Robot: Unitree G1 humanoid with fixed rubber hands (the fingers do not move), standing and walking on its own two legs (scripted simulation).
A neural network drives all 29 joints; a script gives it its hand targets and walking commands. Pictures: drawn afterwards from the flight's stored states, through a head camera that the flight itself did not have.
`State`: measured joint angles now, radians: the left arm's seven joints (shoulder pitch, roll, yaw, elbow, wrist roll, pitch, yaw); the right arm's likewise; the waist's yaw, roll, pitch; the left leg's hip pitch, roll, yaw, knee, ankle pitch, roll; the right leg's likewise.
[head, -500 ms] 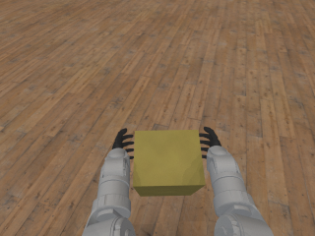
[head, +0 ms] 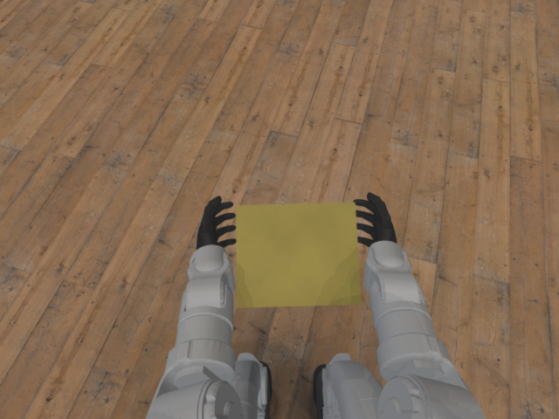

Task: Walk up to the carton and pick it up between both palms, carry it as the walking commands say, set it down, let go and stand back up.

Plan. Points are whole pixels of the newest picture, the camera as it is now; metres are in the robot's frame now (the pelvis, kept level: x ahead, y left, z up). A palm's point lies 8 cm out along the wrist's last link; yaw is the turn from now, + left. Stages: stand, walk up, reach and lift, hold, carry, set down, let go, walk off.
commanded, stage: set down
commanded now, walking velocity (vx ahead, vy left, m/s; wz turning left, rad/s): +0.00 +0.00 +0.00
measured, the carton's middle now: (293, 255) +0.36 +0.00 -0.14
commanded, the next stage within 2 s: none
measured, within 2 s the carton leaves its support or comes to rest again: neither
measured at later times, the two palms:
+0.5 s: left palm (221, 250) +0.37 +0.13 -0.13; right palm (364, 250) +0.37 -0.12 -0.13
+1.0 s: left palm (230, 252) +0.40 +0.13 -0.22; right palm (353, 254) +0.39 -0.12 -0.22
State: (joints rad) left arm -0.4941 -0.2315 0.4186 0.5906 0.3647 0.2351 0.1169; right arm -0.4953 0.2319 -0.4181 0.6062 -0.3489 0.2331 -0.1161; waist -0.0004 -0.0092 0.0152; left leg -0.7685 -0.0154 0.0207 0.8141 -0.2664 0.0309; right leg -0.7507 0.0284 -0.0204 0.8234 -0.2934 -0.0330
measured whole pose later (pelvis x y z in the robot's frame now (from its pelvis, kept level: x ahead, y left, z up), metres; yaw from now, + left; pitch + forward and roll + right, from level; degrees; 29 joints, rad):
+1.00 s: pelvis -0.02 +0.00 -0.15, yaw -2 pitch +33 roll +0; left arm -0.77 -0.11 0.38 0.76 0.20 0.15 0.22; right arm -0.75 0.14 -0.36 0.75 -0.16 0.13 -0.27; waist 0.02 -0.01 -0.12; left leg -1.59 -0.04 0.00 1.51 -0.49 0.02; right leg -1.59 0.06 -0.01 1.52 -0.50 -0.03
